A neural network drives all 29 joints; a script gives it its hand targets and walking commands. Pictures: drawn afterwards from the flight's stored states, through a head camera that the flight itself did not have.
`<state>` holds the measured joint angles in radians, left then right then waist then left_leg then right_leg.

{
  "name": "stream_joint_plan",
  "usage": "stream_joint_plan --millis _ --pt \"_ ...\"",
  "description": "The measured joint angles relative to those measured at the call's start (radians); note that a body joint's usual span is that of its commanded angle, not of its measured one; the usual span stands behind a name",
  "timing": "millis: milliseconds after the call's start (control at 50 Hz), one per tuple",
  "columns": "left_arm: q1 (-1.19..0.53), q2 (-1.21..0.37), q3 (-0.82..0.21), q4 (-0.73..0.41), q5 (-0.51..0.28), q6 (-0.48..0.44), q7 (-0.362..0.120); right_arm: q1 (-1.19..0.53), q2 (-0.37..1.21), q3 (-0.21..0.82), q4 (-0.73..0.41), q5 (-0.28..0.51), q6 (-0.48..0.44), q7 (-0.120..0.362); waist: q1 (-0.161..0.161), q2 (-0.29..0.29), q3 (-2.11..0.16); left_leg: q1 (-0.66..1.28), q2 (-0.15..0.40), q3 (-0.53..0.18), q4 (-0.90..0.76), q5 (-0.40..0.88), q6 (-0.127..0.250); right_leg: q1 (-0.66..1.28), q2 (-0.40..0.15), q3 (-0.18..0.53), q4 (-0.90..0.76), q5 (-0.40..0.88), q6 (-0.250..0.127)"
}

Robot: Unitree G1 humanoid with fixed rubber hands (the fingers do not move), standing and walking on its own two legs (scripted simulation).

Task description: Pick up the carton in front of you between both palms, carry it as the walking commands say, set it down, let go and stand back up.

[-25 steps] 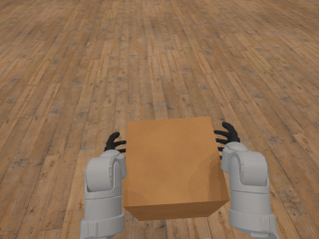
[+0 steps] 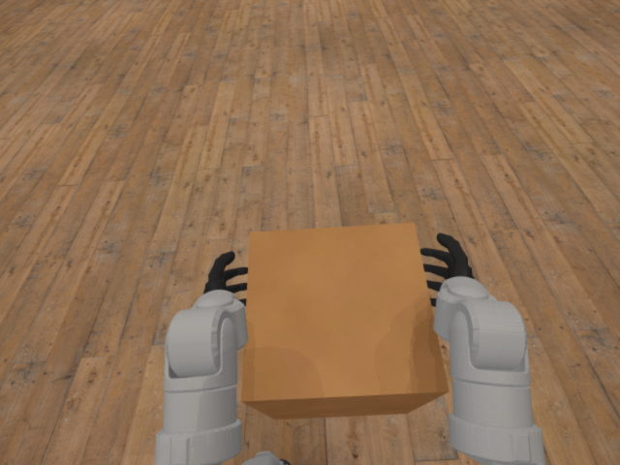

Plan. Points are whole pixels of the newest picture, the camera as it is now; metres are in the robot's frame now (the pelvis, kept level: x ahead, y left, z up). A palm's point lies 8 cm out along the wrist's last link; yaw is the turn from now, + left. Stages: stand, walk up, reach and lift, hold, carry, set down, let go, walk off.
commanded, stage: carry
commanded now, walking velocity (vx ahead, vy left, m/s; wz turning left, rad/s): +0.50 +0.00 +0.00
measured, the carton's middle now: (336, 332) +0.30 +0.00 -0.02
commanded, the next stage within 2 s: none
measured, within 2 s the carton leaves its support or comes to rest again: neither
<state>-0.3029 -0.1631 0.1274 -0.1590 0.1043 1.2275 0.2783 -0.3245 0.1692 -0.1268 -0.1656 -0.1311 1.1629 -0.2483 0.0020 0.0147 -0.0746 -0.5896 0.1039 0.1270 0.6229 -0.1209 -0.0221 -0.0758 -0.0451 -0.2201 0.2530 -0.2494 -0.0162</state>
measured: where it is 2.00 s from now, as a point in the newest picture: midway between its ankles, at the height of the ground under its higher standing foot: (334, 393)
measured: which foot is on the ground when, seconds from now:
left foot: up 0.00-0.10, down 0.12-0.58, up 0.60-0.72, down 0.74-1.00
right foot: down 0.00-0.14, up 0.16-0.52, down 0.54-1.00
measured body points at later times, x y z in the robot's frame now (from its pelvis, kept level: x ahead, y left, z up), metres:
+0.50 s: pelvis +0.33 +0.01 -0.01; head +0.34 +0.02 +0.44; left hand +0.64 +0.16 +0.07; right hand +0.64 -0.14 +0.09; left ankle +0.22 +0.12 -0.75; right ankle +0.47 -0.11 -0.72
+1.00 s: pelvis +0.51 +0.00 -0.01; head +0.48 +0.00 +0.44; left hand +0.80 +0.15 +0.07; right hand +0.82 -0.14 +0.09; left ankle +0.43 +0.12 -0.75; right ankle +0.50 -0.09 -0.75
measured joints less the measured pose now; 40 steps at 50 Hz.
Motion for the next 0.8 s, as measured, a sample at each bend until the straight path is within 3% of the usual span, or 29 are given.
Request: stream_joint_plan --millis 100,140,180,240,300,400,520,540,560,600,640,700,740,780,800 --pt "-0.020 -0.006 0.001 -0.017 0.026 0.022 -0.016 -0.019 0.005 -0.016 -0.020 0.004 0.021 -0.003 -0.004 -0.014 -0.038 0.107 -0.036 0.074 -0.175 0.048 0.024 0.106 -0.021 0.014 0.081 -0.158 0.056" --pt "-0.025 0.002 0.015 -0.011 0.031 0.024 -0.020 -0.037 0.012 -0.015 0.019 -0.002 0.007 0.003 -0.010 -0.052 -0.046 0.127 -0.059 0.103 -0.127 0.034 0.070 0.049 -0.074 0.036 0.304 -0.220 0.061" --pt "-0.021 0.009 0.029 0.004 0.030 0.031 -0.021 -0.051 0.017 -0.012 0.065 -0.007 0.002 0.002 -0.018 -0.055 -0.037 0.144 -0.057 0.111 -0.087 -0.030 0.098 -0.101 -0.061 0.116 0.625 -0.225 0.049" --pt "-0.010 -0.004 0.036 0.018 0.023 0.045 -0.001 -0.042 0.014 -0.021 0.086 -0.002 0.015 0.004 -0.016 -0.037 -0.013 0.221 -0.050 0.107 -0.155 -0.049 0.085 -0.301 -0.030 0.147 0.858 -0.173 0.016" --pt "-0.009 -0.002 0.016 0.017 0.015 0.050 0.011 -0.031 0.010 -0.030 0.072 0.004 0.020 0.007 -0.019 -0.030 0.006 0.306 -0.053 0.098 -0.240 -0.057 0.080 -0.431 -0.039 0.138 0.795 -0.091 0.012" --pt "-0.023 -0.006 0.010 -0.027 0.026 0.036 -0.001 -0.036 0.012 -0.030 0.012 0.010 0.013 0.005 -0.015 -0.025 0.019 0.433 -0.056 0.085 -0.327 -0.098 0.059 -0.532 -0.055 0.115 0.532 0.041 0.033" --pt "-0.027 -0.007 0.014 -0.054 0.035 0.037 -0.008 -0.050 0.017 -0.022 -0.001 -0.023 0.012 0.032 -0.001 -0.023 0.008 0.560 -0.039 0.080 -0.258 -0.256 0.000 -0.437 -0.006 0.032 0.194 0.312 0.034" --pt "-0.029 -0.008 0.014 -0.046 0.035 0.038 -0.007 -0.048 0.016 -0.024 0.003 -0.028 0.013 0.036 -0.002 -0.026 0.003 0.567 -0.036 0.080 -0.203 -0.299 -0.011 -0.391 -0.002 0.013 0.146 0.347 0.017" --pt "-0.033 -0.009 0.010 -0.027 0.035 0.029 -0.007 -0.049 0.014 -0.033 0.011 -0.030 0.010 0.038 0.002 -0.005 0.000 0.546 -0.013 0.074 -0.119 -0.319 -0.021 -0.373 0.010 -0.002 0.155 0.281 -0.029" --pt "-0.051 -0.015 0.010 0.024 0.043 0.009 -0.014 -0.054 0.009 -0.053 0.028 -0.028 0.006 0.035 0.006 0.031 0.017 0.451 -0.007 0.005 0.091 -0.375 -0.033 -0.366 0.024 -0.017 0.198 0.184 -0.075" --pt "-0.052 -0.016 0.015 0.054 0.043 0.003 -0.021 -0.038 0.013 -0.056 0.032 -0.023 0.008 0.019 0.001 0.034 0.039 0.370 -0.036 -0.036 0.175 -0.437 -0.025 -0.341 0.017 -0.017 0.184 0.172 -0.055" --pt "-0.039 -0.012 0.018 0.055 0.034 0.005 -0.025 -0.019 0.006 -0.033 0.022 -0.001 0.019 -0.008 -0.005 0.024 0.069 0.318 -0.055 -0.043 0.036 -0.414 -0.012 -0.292 0.012 -0.013 0.138 0.163 -0.061" --pt "-0.031 -0.009 0.016 0.036 0.028 0.001 -0.025 -0.019 0.006 -0.026 0.008 0.008 0.018 -0.016 -0.008 0.022 0.084 0.310 -0.052 -0.031 -0.087 -0.306 -0.011 -0.266 0.013 -0.010 0.128 0.152 -0.060" --pt "-0.018 -0.005 0.010 0.014 0.024 -0.003 -0.026 -0.018 0.006 -0.016 -0.004 0.011 0.016 -0.019 -0.008 0.026 0.081 0.337 -0.036 -0.016 -0.159 -0.114 -0.010 -0.247 0.021 -0.005 0.144 0.125 -0.052" --pt "-0.014 -0.004 0.008 0.007 0.022 -0.004 -0.026 -0.016 0.005 -0.012 -0.009 0.011 0.015 -0.019 -0.009 0.022 0.072 0.351 -0.035 -0.011 -0.163 -0.102 -0.005 -0.240 0.020 -0.003 0.156 0.107 -0.048"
